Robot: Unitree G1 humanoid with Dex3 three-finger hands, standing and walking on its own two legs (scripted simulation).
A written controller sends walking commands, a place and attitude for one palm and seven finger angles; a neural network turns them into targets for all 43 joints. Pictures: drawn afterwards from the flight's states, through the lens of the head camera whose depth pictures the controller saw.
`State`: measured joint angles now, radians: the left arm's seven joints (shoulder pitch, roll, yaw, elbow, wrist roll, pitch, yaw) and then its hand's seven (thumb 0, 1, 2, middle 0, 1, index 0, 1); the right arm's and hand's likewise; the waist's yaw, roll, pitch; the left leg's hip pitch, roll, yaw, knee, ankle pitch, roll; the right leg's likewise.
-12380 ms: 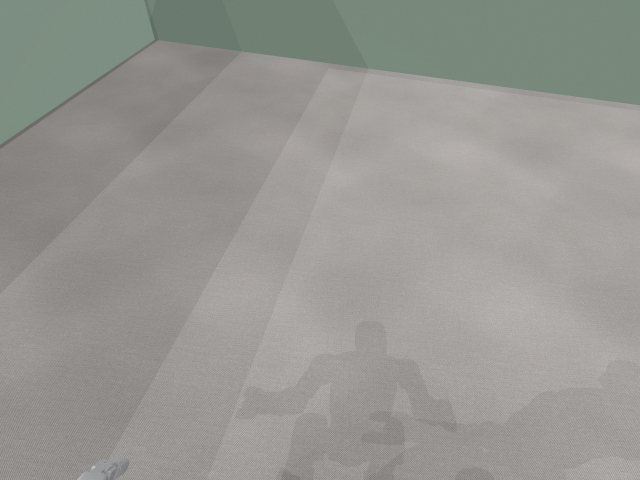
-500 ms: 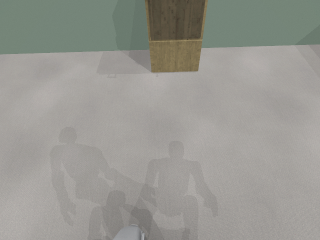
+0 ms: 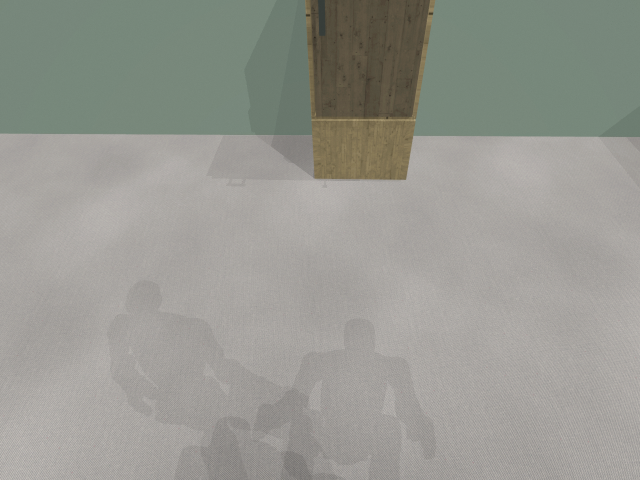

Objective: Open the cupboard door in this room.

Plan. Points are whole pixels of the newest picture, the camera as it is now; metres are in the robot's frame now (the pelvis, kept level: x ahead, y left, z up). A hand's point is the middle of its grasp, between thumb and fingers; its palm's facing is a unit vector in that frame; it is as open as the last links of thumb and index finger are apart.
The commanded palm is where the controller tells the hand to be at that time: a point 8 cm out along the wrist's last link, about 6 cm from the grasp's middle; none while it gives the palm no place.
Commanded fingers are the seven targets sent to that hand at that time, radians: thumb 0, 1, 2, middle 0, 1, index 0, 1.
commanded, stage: turn or walk to find it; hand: left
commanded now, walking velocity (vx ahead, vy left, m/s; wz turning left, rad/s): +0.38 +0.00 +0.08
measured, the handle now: (322, 12) +1.59 +0.09 +0.03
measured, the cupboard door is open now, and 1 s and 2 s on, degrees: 0 0 0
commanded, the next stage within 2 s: stand and wait in 0.04 s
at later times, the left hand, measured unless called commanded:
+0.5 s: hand out of the picture +0.00 +0.19 -0.17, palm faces +0.06 -0.99 -0.13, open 7.3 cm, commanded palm none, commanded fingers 0.00 0.90 0.90 -0.20 -0.30 -0.20 -0.30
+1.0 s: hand out of the picture +0.04 +0.19 -0.16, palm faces +0.13 -0.97 -0.23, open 7.3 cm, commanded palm none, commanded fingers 0.00 0.90 0.90 -0.20 -0.30 -0.20 -0.30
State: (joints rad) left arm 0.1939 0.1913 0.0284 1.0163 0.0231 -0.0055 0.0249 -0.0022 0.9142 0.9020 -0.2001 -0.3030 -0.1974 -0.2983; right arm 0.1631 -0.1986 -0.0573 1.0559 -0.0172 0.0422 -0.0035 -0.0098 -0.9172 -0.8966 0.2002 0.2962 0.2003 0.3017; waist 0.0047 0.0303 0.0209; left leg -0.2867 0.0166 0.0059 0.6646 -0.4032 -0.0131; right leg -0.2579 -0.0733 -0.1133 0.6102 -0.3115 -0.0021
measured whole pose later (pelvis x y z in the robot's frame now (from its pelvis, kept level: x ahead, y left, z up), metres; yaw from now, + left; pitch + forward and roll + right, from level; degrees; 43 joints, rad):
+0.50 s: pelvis +0.04 +0.04 +0.01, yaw +0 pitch -2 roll -1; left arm 0.32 0.14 -0.01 1.18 0.00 0.01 0.03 0.00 0.91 0.90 -0.20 -0.30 -0.20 -0.30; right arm 0.24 -0.15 -0.01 1.15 -0.01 -0.01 -0.04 0.01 -0.95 -0.90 0.20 0.30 0.20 0.30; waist 0.02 -0.04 0.03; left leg -0.15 0.03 0.10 0.45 -0.27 0.01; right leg -0.11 -0.09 -0.12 0.41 -0.25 0.05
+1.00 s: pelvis +0.07 +0.01 +0.01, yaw +2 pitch -1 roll +1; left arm 0.37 0.15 0.03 1.10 0.02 -0.05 0.02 0.00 0.91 0.90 -0.20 -0.30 -0.20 -0.30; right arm 0.37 -0.14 -0.04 1.17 -0.03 0.03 0.01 0.00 -0.91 -0.90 0.20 0.30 0.20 0.30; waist 0.03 0.02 -0.02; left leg -0.34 0.04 0.07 0.89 -0.43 0.03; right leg -0.14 -0.06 -0.17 0.51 -0.37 -0.02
